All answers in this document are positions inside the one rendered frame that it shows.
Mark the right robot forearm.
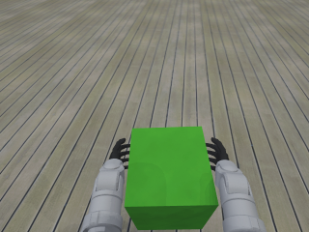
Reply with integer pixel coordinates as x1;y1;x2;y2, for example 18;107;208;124
214;159;267;232

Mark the robot right hand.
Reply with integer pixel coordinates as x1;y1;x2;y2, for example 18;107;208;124
206;137;229;171

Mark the robot left hand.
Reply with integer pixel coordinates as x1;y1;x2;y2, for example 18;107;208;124
109;138;130;169

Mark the carton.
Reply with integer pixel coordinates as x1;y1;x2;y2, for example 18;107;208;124
124;126;219;230

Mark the left robot forearm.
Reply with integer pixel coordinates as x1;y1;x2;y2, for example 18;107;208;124
80;159;125;232

